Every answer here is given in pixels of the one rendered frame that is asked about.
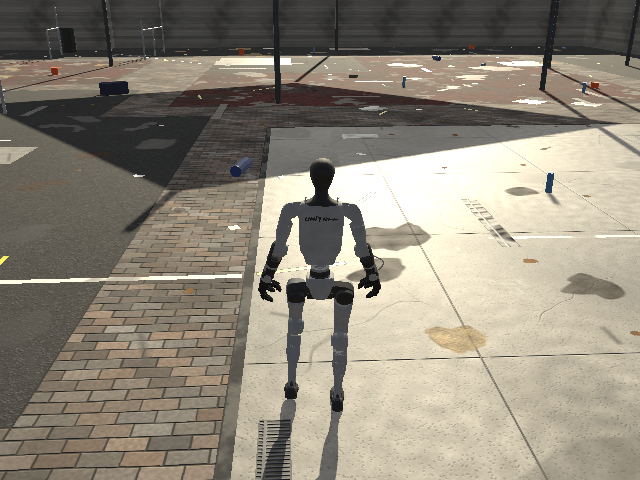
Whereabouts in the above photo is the robot right forearm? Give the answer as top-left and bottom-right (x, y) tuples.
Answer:
(360, 242), (379, 281)

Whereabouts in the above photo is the robot left forearm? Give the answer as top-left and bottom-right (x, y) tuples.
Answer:
(261, 241), (282, 283)

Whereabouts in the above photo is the robot right hand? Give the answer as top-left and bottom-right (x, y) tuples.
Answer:
(358, 277), (381, 298)

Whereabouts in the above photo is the left robot upper arm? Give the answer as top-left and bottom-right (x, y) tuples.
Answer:
(272, 201), (301, 257)

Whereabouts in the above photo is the robot left thigh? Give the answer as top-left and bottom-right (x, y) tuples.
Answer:
(286, 278), (307, 335)

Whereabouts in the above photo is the right robot upper arm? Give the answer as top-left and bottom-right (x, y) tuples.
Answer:
(342, 202), (370, 258)

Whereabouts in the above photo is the robot left shin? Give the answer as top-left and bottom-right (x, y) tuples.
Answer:
(286, 318), (301, 386)

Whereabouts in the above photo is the robot left hand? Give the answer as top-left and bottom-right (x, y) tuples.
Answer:
(258, 278), (282, 302)

